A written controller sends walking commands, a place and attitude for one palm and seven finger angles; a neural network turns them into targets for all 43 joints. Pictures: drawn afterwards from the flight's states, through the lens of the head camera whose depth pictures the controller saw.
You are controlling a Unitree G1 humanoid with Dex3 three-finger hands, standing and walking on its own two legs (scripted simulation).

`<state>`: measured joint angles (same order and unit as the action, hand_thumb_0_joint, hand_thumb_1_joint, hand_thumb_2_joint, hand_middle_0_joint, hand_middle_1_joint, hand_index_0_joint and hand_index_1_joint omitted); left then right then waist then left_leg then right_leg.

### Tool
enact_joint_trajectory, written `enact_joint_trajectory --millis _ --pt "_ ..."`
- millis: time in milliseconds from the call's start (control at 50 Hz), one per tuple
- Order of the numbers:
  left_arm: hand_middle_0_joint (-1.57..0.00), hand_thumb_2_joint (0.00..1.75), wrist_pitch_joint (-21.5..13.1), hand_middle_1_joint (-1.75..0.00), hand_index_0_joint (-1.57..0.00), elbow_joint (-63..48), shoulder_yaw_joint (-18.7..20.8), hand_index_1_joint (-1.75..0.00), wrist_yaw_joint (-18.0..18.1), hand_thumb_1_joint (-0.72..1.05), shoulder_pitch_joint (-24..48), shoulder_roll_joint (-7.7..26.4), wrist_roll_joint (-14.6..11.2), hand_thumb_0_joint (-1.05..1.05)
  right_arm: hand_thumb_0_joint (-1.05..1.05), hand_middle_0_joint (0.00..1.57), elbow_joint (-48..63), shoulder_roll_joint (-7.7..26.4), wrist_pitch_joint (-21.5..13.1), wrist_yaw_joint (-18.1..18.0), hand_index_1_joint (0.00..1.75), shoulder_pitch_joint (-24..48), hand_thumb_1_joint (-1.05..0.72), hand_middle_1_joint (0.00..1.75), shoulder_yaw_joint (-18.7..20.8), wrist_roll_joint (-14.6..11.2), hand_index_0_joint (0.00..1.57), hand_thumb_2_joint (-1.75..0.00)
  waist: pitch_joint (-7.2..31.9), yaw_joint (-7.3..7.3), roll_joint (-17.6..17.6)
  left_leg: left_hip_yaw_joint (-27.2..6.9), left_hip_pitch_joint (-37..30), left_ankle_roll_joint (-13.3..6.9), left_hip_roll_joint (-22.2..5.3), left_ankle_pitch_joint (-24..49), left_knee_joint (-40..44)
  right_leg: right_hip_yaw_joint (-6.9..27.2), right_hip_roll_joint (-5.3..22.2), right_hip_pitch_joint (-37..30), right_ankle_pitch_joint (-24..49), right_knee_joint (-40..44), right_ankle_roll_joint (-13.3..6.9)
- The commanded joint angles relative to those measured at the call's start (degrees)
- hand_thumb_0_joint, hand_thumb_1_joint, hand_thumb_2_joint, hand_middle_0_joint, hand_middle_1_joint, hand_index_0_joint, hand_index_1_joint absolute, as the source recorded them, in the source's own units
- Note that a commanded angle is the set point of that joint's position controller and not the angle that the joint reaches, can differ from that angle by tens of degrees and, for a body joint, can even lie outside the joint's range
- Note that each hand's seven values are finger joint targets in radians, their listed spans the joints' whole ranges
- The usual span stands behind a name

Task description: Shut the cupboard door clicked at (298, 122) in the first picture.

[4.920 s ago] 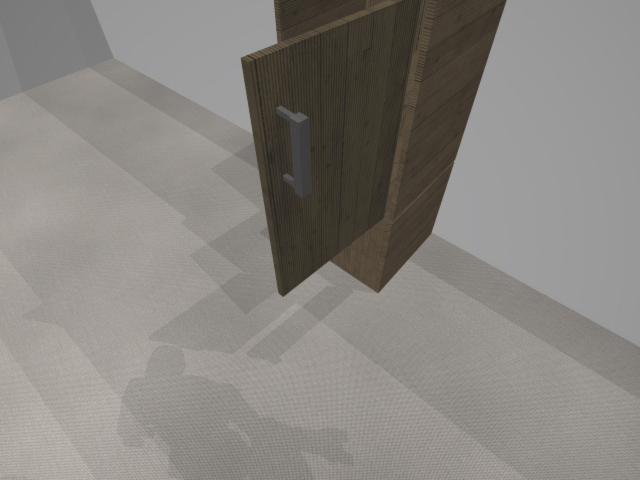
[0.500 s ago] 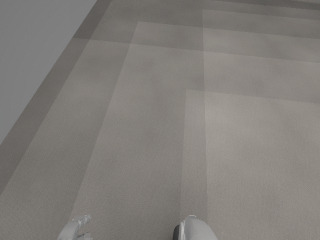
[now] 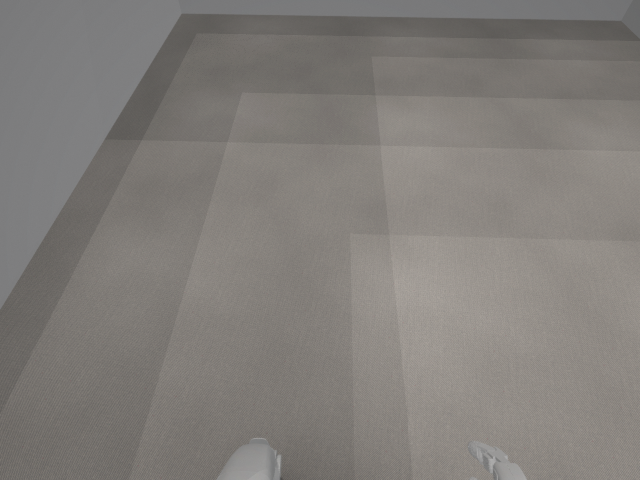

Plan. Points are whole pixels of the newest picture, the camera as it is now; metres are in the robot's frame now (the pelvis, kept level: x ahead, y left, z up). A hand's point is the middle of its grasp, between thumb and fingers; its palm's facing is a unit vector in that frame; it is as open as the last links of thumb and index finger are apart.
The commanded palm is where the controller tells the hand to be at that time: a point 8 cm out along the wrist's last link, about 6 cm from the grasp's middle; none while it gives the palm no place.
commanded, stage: walk around to get in front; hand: left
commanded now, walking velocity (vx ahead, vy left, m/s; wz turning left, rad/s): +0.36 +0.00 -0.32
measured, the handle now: out of the picture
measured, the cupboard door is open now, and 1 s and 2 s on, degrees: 85 85 85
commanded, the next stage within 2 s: walk to a spot facing it in 0.28 s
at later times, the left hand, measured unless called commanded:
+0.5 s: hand (265, 305) +0.41 +0.15 -0.16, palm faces -0.28 -0.93 -0.25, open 7.4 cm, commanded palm none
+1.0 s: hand (258, 299) +0.44 +0.17 -0.18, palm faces +0.07 -0.98 -0.20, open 7.3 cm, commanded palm none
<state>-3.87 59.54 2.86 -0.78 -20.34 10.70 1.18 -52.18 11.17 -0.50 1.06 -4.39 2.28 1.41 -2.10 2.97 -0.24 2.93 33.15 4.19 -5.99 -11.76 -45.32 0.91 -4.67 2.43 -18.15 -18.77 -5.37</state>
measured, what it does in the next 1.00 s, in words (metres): walks ahead: left foot, then right foot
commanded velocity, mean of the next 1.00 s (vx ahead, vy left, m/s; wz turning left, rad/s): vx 0.10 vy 0.00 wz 0.20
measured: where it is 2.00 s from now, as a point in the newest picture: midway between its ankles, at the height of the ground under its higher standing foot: (373, 428)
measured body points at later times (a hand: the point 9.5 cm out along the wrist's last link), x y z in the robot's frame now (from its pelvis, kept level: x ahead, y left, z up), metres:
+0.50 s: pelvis +0.24 -0.02 -0.02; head +0.27 -0.03 +0.43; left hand +0.43 +0.20 -0.14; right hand +0.11 -0.24 -0.17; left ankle +0.16 +0.14 -0.74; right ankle +0.32 -0.15 -0.74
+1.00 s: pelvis +0.34 -0.03 -0.01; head +0.37 +0.00 +0.44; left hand +0.43 +0.22 -0.16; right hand +0.39 -0.27 -0.14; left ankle +0.36 +0.07 -0.74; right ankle +0.31 -0.17 -0.66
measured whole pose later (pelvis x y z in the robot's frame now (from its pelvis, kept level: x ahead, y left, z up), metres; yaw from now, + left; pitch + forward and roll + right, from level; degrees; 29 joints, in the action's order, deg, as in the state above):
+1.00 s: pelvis +0.34 -0.03 -0.01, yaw +3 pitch +2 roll -1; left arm 2.6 55.9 4.5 0.7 -7.2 13.3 1.1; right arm -54.8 8.9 -0.1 -1.4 -14.8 1.9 1.5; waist -1.3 -1.9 2.3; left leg 4.0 20.4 -2.1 -1.8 -15.0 -33.4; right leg -2.7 3.6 29.0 -24.5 -64.9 4.4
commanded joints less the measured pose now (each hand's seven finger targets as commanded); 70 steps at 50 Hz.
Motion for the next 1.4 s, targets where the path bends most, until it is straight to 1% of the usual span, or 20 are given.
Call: enact_joint_trajectory --millis 0,40,60,80,100,180,320,440,480,500,620,760,800,820,940,1140,1160,1200,1260,1380 --pt "-0.20 0.90 -0.95 -0.30 -0.20 -1.27 2.01 -0.30 1.27 0.90 -4.00 9.39 -0.05 0.00 0.00 0.20 5.51 3.86 -2.62 0.13 0.30 5.13 -0.90 0.30 0.98 -0.11 0.20 -0.90 0.64 -0.60 6.01 1.93 -1.89 -1.81 2.68 -2.68 9.90 12.01 17.39 -6.56 43.72 -2.32 -4.86" --pt "-0.20 0.90 -1.09 -0.30 -0.20 -1.47 2.19 -0.30 1.29 0.90 -1.58 9.64 -0.46 0.00 0.00 0.20 1.41 5.91 -3.14 -1.03 0.30 -6.44 -0.90 0.30 1.56 0.35 0.20 -0.90 5.24 -6.39 4.51 4.84 -22.43 -3.64 5.65 3.48 17.79 8.17 13.71 1.75 50.21 -13.92 -1.72" --pt "-0.20 0.90 -1.20 -0.30 -0.20 -1.99 2.14 -0.30 1.05 0.90 -1.48 8.21 -0.83 0.00 0.00 0.20 -1.22 10.10 -3.40 -1.58 0.30 -15.48 -0.90 0.30 2.66 0.78 0.20 -0.90 10.47 -9.81 -0.20 -2.56 -39.25 -5.99 -1.46 6.81 17.92 6.29 10.36 13.40 37.40 -25.59 0.74" --pt "-0.20 0.90 -1.24 -0.30 -0.20 -2.99 1.64 -0.30 0.34 0.90 -4.07 4.95 -1.57 0.00 0.00 0.20 -2.72 16.44 -3.80 -2.00 0.30 -23.53 -0.90 0.30 4.01 1.68 0.20 -0.90 18.05 -11.37 -14.30 -24.76 -52.40 -13.90 -20.64 11.41 19.31 -1.21 2.74 28.09 0.48 -47.13 3.44" --pt "-0.20 0.90 -1.48 -0.30 -0.20 -4.15 1.53 -0.30 0.48 0.90 -0.54 6.25 -1.19 0.00 0.00 0.20 -2.60 15.76 -3.23 -2.33 0.30 -24.43 -0.90 0.30 3.32 0.98 0.20 -0.90 16.59 -11.37 -11.38 -31.09 -49.09 -17.51 -25.84 14.43 25.39 1.99 3.26 32.50 -12.48 -58.37 3.05" --pt "-0.20 0.90 1.69 -0.30 -0.20 -4.55 2.30 -0.30 -1.21 0.90 3.99 3.65 0.75 0.00 0.00 0.20 -0.12 6.59 -4.14 -2.51 0.30 -11.28 -0.90 0.30 0.91 0.47 0.20 -0.90 -3.16 -4.12 -9.10 -11.84 -21.18 -11.14 -17.67 1.49 33.43 1.72 11.00 35.22 -0.09 -58.45 4.94" --pt "-0.20 0.90 3.95 -0.30 -0.20 -7.56 1.93 -0.30 -2.71 0.90 9.75 0.63 0.47 0.00 0.00 0.20 -2.29 8.29 -3.63 -2.07 0.30 -12.99 -0.90 0.30 2.15 0.44 0.20 -0.90 -1.94 -3.12 -7.28 7.50 -20.89 -9.29 -12.67 5.66 32.96 -6.29 10.66 28.16 7.81 -30.04 6.24" --pt "-0.20 0.90 1.70 -0.30 -0.20 -4.64 1.26 -0.30 -1.03 0.90 3.52 3.58 0.70 0.00 0.00 0.20 -6.04 7.70 -2.61 -1.77 0.30 -17.49 -0.90 0.30 0.83 0.15 0.20 -0.90 2.77 0.01 -2.32 8.63 -21.39 -6.75 -9.09 24.78 16.39 -9.22 5.68 6.15 14.47 -12.94 3.93" --pt "-0.20 0.90 0.06 -0.30 -0.20 -0.56 3.38 -0.30 0.48 0.90 -8.21 14.00 0.95 0.00 0.00 0.20 -5.71 2.70 -2.46 -1.27 0.30 -20.66 -0.90 0.30 -0.19 -1.32 0.20 -0.90 14.43 3.97 16.63 10.01 -4.47 -2.09 2.81 -14.97 -11.42 14.46 28.54 -15.95 35.72 -7.66 -4.67" --pt "-0.20 0.90 0.16 -0.30 -0.20 -1.07 3.04 -0.30 0.83 0.90 -7.41 16.03 -0.47 0.00 0.00 0.20 -5.41 4.22 -1.31 -1.76 0.30 -21.26 -0.90 0.30 -0.14 -1.80 0.20 -0.90 18.71 2.95 14.30 1.74 -6.31 -2.49 1.20 -28.36 -19.95 16.36 33.77 -12.37 32.76 -2.57 -7.93" --pt "-0.20 0.90 1.40 -0.30 -0.20 -6.15 0.86 -0.30 2.22 0.90 12.27 8.00 -0.01 0.00 0.00 0.20 -7.13 1.15 1.41 -1.53 0.30 -21.22 -0.90 0.30 -0.26 -0.92 0.20 -0.90 6.34 -5.11 8.66 -0.33 -9.33 -0.92 -2.36 -15.11 -15.30 -4.56 27.19 10.76 29.61 0.46 -2.69" --pt "-0.20 0.90 3.19 -0.30 -0.20 -5.73 1.93 -0.30 2.05 0.90 12.38 7.22 -0.44 0.00 0.00 0.20 -5.60 1.72 1.45 -0.46 0.30 -21.69 -0.90 0.30 0.44 -0.10 0.20 -0.90 4.47 -6.17 1.51 4.26 -19.85 -1.09 0.92 1.37 14.23 -12.24 23.05 15.55 6.76 -11.72 2.88" --pt "-0.20 0.90 4.49 -0.30 -0.20 -9.14 1.50 -0.30 1.85 0.90 12.17 1.88 -1.07 0.00 0.00 0.20 -4.00 10.91 0.54 -1.39 0.30 -23.78 -0.90 0.30 2.70 0.79 0.20 -0.90 3.56 -7.65 -24.42 -25.94 -21.48 -12.19 -17.90 20.57 27.75 -11.95 10.68 29.50 -20.21 -34.24 9.69" --pt "-0.20 0.90 4.68 -0.30 -0.20 -10.46 1.45 -0.30 1.84 0.90 15.23 3.74 -0.44 0.00 0.00 0.20 -3.84 12.42 0.82 -2.10 0.30 -23.64 -0.90 0.30 3.02 0.90 0.20 -0.90 5.89 -8.55 -17.35 -26.60 -21.92 -15.92 -20.00 18.59 27.71 -4.43 10.06 29.30 -18.92 -43.55 8.48" --pt "-0.20 0.90 4.79 -0.30 -0.20 -8.79 1.82 -0.30 1.64 0.90 14.40 3.55 -0.30 0.00 0.00 0.20 -1.49 9.40 -0.27 -3.10 0.30 -16.16 -0.90 0.30 2.66 0.07 0.20 -0.90 7.01 -4.83 -7.37 -14.36 -27.22 -12.02 -10.26 32.98 22.45 -1.09 9.58 32.93 -5.04 -46.99 10.48" --pt "-0.20 0.90 4.73 -0.30 -0.20 -8.90 2.00 -0.30 1.82 0.90 7.83 6.19 -0.70 0.00 0.00 0.20 2.77 13.17 2.37 -1.51 0.30 -5.73 -0.90 0.30 4.59 -0.03 0.20 -0.90 3.60 -1.96 -8.30 -17.96 -10.90 -10.01 -5.18 8.10 21.48 -4.36 5.27 8.08 2.94 -12.13 9.07" --pt "-0.20 0.90 4.10 -0.30 -0.20 -8.69 2.55 -0.30 2.09 0.90 4.79 9.01 -0.31 0.00 0.00 0.20 3.62 11.36 2.47 -1.20 0.30 -4.37 -0.90 0.30 4.40 -0.55 0.20 -0.90 4.30 -0.32 -1.91 -15.35 -6.00 -7.18 -1.46 1.35 16.89 -0.53 9.30 1.74 4.43 -3.02 8.26" --pt "-0.20 0.90 3.58 -0.30 -0.20 -9.81 3.44 -0.30 2.73 0.90 4.45 16.98 0.37 0.00 0.00 0.20 5.55 8.61 2.76 -0.62 0.30 -3.50 -0.90 0.30 4.11 -0.59 0.20 -0.90 3.55 0.42 19.61 -4.03 1.82 -1.79 7.22 -24.60 -13.23 21.90 34.23 6.20 4.43 6.91 -2.35" --pt "-0.20 0.90 3.54 -0.30 -0.20 -11.90 1.99 -0.30 2.79 0.90 12.75 11.04 0.10 0.00 0.00 0.20 2.76 8.03 4.30 0.34 0.30 -5.73 -0.90 0.30 4.34 -0.25 0.20 -0.90 1.01 -4.77 12.48 -4.20 0.00 -0.91 3.51 -13.92 -25.96 7.68 25.02 12.41 7.35 3.85 -0.67" --pt "-0.20 0.90 2.78 -0.30 -0.20 -9.49 2.05 -0.30 2.82 0.90 3.87 11.67 0.37 0.00 0.00 0.20 3.89 5.37 3.38 0.75 0.30 0.21 -0.90 0.30 2.22 -0.78 0.20 -0.90 5.49 -0.73 9.81 1.97 -3.14 0.73 4.06 -14.68 -5.46 -3.53 24.32 -2.98 39.99 -5.33 -0.85"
